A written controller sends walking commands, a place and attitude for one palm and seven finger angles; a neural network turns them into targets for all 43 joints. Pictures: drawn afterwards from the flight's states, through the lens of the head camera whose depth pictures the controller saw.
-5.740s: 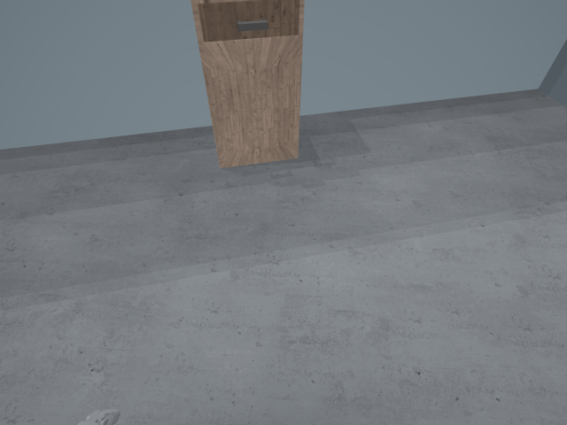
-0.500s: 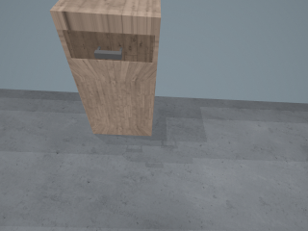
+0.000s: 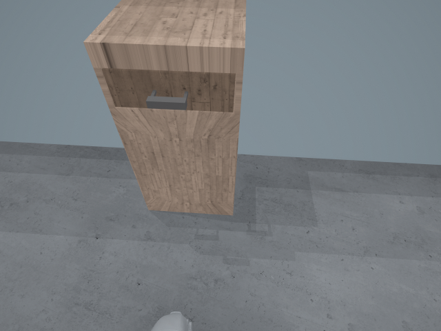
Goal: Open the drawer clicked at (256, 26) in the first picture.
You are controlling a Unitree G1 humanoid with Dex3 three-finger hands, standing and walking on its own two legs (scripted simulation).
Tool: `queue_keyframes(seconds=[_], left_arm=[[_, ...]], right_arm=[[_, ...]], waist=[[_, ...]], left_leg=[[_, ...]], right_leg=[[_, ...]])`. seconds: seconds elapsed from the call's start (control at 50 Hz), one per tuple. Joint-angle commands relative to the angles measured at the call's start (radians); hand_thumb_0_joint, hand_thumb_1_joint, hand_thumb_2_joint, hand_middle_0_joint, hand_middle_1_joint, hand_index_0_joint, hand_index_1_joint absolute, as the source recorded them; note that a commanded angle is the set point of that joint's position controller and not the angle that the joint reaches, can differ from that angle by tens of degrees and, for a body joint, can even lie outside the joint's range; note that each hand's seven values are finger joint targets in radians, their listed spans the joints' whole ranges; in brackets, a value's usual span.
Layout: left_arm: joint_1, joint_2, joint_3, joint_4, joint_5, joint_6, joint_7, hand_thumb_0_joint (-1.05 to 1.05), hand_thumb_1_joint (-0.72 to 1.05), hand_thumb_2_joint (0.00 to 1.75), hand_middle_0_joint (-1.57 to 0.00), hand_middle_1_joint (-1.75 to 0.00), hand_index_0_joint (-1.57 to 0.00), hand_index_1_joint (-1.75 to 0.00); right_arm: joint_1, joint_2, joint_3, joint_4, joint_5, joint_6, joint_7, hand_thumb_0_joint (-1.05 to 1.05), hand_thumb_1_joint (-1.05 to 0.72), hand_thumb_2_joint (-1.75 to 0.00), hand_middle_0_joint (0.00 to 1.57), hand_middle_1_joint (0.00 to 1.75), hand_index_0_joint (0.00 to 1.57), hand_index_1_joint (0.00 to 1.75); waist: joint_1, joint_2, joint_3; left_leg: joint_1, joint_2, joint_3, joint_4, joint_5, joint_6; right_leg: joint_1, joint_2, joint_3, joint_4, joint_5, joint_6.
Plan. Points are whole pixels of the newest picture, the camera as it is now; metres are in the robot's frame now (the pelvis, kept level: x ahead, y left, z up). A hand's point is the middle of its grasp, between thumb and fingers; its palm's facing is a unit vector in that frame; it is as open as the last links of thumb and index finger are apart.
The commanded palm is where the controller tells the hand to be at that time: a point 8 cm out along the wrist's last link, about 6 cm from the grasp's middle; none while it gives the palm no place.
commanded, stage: take the last steps up to it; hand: left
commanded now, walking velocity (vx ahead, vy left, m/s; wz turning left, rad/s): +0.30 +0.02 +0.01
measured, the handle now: (168, 98) +0.75 +0.22 -0.02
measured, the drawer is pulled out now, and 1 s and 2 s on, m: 0.00 0.00 0.00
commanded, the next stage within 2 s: come to a stop and stand still in 0.48 s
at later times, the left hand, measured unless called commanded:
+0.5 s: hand (129, 273) +0.26 +0.24 -0.16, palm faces -0.01 -0.98 -0.20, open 7.3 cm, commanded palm none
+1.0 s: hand (138, 257) +0.30 +0.23 -0.17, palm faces +0.01 -0.96 -0.27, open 7.3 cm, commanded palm none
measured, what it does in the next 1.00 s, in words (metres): walks ahead: left foot, then right foot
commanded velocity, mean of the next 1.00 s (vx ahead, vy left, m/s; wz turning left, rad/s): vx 0.03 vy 0.02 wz -0.02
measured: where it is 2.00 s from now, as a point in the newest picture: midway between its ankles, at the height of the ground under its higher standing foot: outside the picture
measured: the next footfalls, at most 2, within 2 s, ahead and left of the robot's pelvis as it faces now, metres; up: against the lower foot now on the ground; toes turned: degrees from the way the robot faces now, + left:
left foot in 0.12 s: +0.17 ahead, +0.15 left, +0.00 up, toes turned +9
right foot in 0.64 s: +0.31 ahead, -0.09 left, +0.00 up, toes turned -11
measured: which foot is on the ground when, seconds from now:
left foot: up 0.00-0.10, down 0.12-0.64, up 0.66-1.00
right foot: down 0.00-0.12, up 0.14-0.62, down 0.64-1.00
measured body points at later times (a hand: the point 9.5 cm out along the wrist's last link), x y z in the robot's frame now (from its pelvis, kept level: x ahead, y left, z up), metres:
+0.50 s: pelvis +0.16 +0.06 +0.00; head +0.17 +0.05 +0.45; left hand +0.26 +0.29 -0.15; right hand +0.12 -0.15 -0.16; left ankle +0.13 +0.15 -0.74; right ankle +0.23 -0.08 -0.70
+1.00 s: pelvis +0.21 +0.04 -0.01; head +0.26 +0.02 +0.44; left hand +0.30 +0.28 -0.15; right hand +0.28 -0.22 -0.17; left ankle +0.20 +0.17 -0.70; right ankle +0.27 -0.08 -0.74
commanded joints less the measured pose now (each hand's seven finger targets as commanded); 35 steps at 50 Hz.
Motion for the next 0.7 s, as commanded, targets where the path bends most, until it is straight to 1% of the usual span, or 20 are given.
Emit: queue_keyframes(seconds=[0.0,0.04,0.06,0.08,0.1,0.12,0.16,0.2,0.24,0.3,0.36,0.44,0.52,0.56,0.58,0.6,0.62,0.64,0.66,0.68], left_arm=[[0.038,0.198,0.043,-0.023,0.005,-0.019,0.012,0.0,0.9,0.9,-0.2,-0.3,-0.2,-0.3],[0.025,0.195,0.047,-0.017,0.001,-0.011,0.012,0.0,0.9,0.9,-0.2,-0.3,-0.2,-0.3],[0.021,0.18,0.045,-0.018,-0.001,-0.006,0.011,0.0,0.9,0.9,-0.2,-0.3,-0.2,-0.3],[0.05,0.132,0.037,-0.024,-0.008,-0.003,0.005,0.0,0.9,0.9,-0.2,-0.3,-0.2,-0.3],[0.054,0.085,0.025,-0.053,-0.016,-0.001,-0.001,0.0,0.9,0.9,-0.2,-0.3,-0.2,-0.3],[-0.011,0.103,0.03,-0.079,-0.01,0.001,0.003,0.0,0.9,0.9,-0.2,-0.3,-0.2,-0.3],[-0.086,0.093,0.033,-0.072,-0.006,0.004,-0.002,0.0,0.9,0.9,-0.2,-0.3,-0.2,-0.3],[-0.068,0.081,0.036,-0.05,0.0,0.013,-0.012,0.0,0.9,0.9,-0.2,-0.3,-0.2,-0.3],[-0.036,0.062,0.034,-0.036,0.002,0.024,-0.013,0.0,0.9,0.9,-0.2,-0.3,-0.2,-0.3],[-0.048,0.064,0.033,-0.051,0.002,0.043,-0.012,0.0,0.9,0.9,-0.2,-0.3,-0.2,-0.3],[-0.125,0.08,0.036,-0.085,0.0,0.049,-0.014,0.0,0.9,0.9,-0.2,-0.3,-0.2,-0.3],[-0.235,0.084,0.031,-0.129,-0.002,0.049,-0.014,0.0,0.9,0.9,-0.2,-0.3,-0.2,-0.3],[-0.277,0.076,0.028,-0.149,-0.003,0.038,-0.014,0.0,0.9,0.9,-0.2,-0.3,-0.2,-0.3],[-0.223,0.083,0.029,-0.128,-0.001,0.026,-0.012,0.0,0.9,0.9,-0.2,-0.3,-0.2,-0.3],[-0.149,0.095,0.03,-0.102,-0.001,0.016,-0.008,0.0,0.9,0.9,-0.2,-0.3,-0.2,-0.3],[-0.062,0.149,0.039,-0.071,0.0,0.002,0.004,0.0,0.9,0.9,-0.2,-0.3,-0.2,-0.3],[-0.005,0.22,0.049,-0.051,-0.003,-0.007,0.016,0.0,0.9,0.9,-0.2,-0.3,-0.2,-0.3],[0.0,0.237,0.039,-0.058,-0.017,0.001,0.021,0.0,0.9,0.9,-0.2,-0.3,-0.2,-0.3],[-0.063,0.227,0.041,-0.063,-0.015,0.002,0.03,0.0,0.9,0.9,-0.2,-0.3,-0.2,-0.3],[-0.107,0.217,0.043,-0.074,-0.011,0.012,0.039,0.0,0.9,0.9,-0.2,-0.3,-0.2,-0.3]], right_arm=[[-0.103,-0.003,0.006,-0.1,0.002,-0.047,0.004,0.0,-0.9,-0.9,0.2,0.3,0.2,0.3],[-0.02,-0.024,0.0,-0.076,-0.002,-0.058,-0.003,0.0,-0.9,-0.9,0.2,0.3,0.2,0.3],[0.089,-0.056,-0.008,-0.038,-0.006,-0.065,-0.012,0.0,-0.9,-0.9,0.2,0.3,0.2,0.3],[0.228,-0.147,-0.028,-0.001,-0.017,-0.075,-0.026,0.0,-0.9,-0.9,0.2,0.3,0.2,0.3],[0.327,-0.242,-0.052,0.02,-0.014,-0.075,-0.04,0.0,-0.9,-0.9,0.2,0.3,0.2,0.3],[0.321,-0.24,-0.046,0.022,-0.007,-0.062,-0.049,0.0,-0.9,-0.9,0.2,0.3,0.2,0.3],[0.163,-0.147,-0.026,-0.009,-0.006,-0.068,-0.056,0.0,-0.9,-0.9,0.2,0.3,0.2,0.3],[0.086,-0.07,0.0,-0.026,-0.006,-0.083,-0.058,0.0,-0.9,-0.9,0.2,0.3,0.2,0.3],[0.087,-0.044,0.005,-0.021,-0.002,-0.097,-0.064,0.0,-0.9,-0.9,0.2,0.3,0.2,0.3],[0.09,-0.051,0.009,-0.02,0.001,-0.099,-0.066,0.0,-0.9,-0.9,0.2,0.3,0.2,0.3],[0.108,-0.058,0.007,-0.011,-0.001,-0.095,-0.067,0.0,-0.9,-0.9,0.2,0.3,0.2,0.3],[0.148,-0.059,0.003,0.008,-0.007,-0.084,-0.064,0.0,-0.9,-0.9,0.2,0.3,0.2,0.3],[0.167,-0.073,-0.003,0.026,-0.016,-0.071,-0.065,0.0,-0.9,-0.9,0.2,0.3,0.2,0.3],[0.166,-0.065,0.0,0.034,-0.012,-0.065,-0.065,0.0,-0.9,-0.9,0.2,0.3,0.2,0.3],[0.158,-0.055,0.006,0.039,-0.006,-0.065,-0.065,0.0,-0.9,-0.9,0.2,0.3,0.2,0.3],[0.165,-0.023,0.015,0.04,0.005,-0.069,-0.063,0.0,-0.9,-0.9,0.2,0.3,0.2,0.3],[0.198,0.023,0.025,0.029,0.016,-0.067,-0.063,0.0,-0.9,-0.9,0.2,0.3,0.2,0.3],[0.187,0.008,0.023,0.025,0.024,-0.045,-0.073,0.0,-0.9,-0.9,0.2,0.3,0.2,0.3],[0.182,0.02,0.023,0.032,0.026,-0.03,-0.077,0.0,-0.9,-0.9,0.2,0.3,0.2,0.3],[0.153,0.022,0.02,0.03,0.027,-0.019,-0.077,0.0,-0.9,-0.9,0.2,0.3,0.2,0.3]], waist=[[0.021,-0.179,0.074],[-0.024,-0.136,0.041],[-0.072,-0.06,-0.008],[-0.118,0.139,-0.12],[-0.134,0.368,-0.19],[-0.135,0.258,-0.144],[-0.091,0.173,-0.02],[-0.042,0.087,0.037],[-0.016,0.066,0.012],[-0.001,0.066,0.006],[-0.006,0.052,0.031],[-0.035,0.057,0.07],[-0.054,0.075,0.062],[-0.029,0.043,0.028],[0.009,0.018,-0.017],[0.038,-0.064,-0.095],[0.032,-0.22,-0.187],[0.026,-0.164,-0.191],[0.005,-0.169,-0.178],[0.013,-0.167,-0.149]], left_leg=[[0.066,-0.023,0.045,-0.161,-0.027,0.017],[0.242,-0.05,0.066,-0.263,-0.004,0.029],[0.407,-0.067,0.071,-0.319,0.0,0.032],[0.6,0.081,-0.12,-0.39,-0.027,0.075],[0.711,0.299,-0.453,-0.527,-0.028,0.156],[0.653,0.34,-0.487,-0.587,-0.092,0.194],[0.441,0.285,-0.37,-0.618,-0.127,0.179],[0.327,0.228,-0.22,-0.637,0.009,0.156],[0.312,0.197,-0.143,-0.638,0.143,0.152],[0.355,0.187,-0.093,-0.653,0.206,0.172],[0.388,0.199,-0.086,-0.66,0.226,0.19],[0.399,0.195,-0.082,-0.647,0.233,0.197],[0.426,0.198,-0.057,-0.565,0.282,0.181],[0.407,0.163,-0.024,-0.465,0.313,0.146],[0.392,0.113,0.019,-0.359,0.35,0.108],[0.271,0.06,0.048,-0.228,0.27,0.061],[0.143,-0.033,0.091,-0.082,-0.119,0.008],[0.197,-0.059,0.022,0.034,-0.418,-0.007],[0.203,-0.043,-0.027,0.09,-0.415,-0.008],[0.178,-0.037,-0.04,0.127,-0.407,-0.008]], right_leg=[[-0.109,-0.224,0.113,-0.116,0.132,-0.132],[-0.167,-0.203,0.091,-0.011,0.126,-0.114],[-0.222,-0.157,0.046,0.142,0.165,-0.096],[-0.327,-0.068,-0.017,0.413,0.07,-0.054],[-0.526,0.048,-0.021,0.702,-0.302,-0.021],[-0.583,0.02,0.089,0.838,-0.303,-0.049],[-0.606,-0.05,0.123,0.929,-0.152,-0.053],[-0.54,-0.077,0.135,0.876,-0.046,-0.04],[-0.495,-0.069,0.125,0.821,-0.002,-0.024],[-0.528,-0.067,0.124,0.752,0.049,-0.008],[-0.561,-0.074,0.127,0.645,0.073,0.002],[-0.531,-0.056,0.098,0.475,0.06,-0.004],[-0.444,-0.019,0.053,0.321,0.016,-0.021],[-0.31,0.022,0.018,0.212,0.081,-0.032],[-0.189,0.026,0.018,0.12,0.189,-0.035],[0.01,-0.071,0.14,0.133,0.472,-0.061],[0.169,-0.277,0.335,0.132,0.91,-0.142],[0.08,-0.358,0.352,0.089,1.146,-0.23],[0.023,-0.34,0.325,0.083,1.161,-0.258],[-0.024,-0.335,0.314,0.087,1.128,-0.266]])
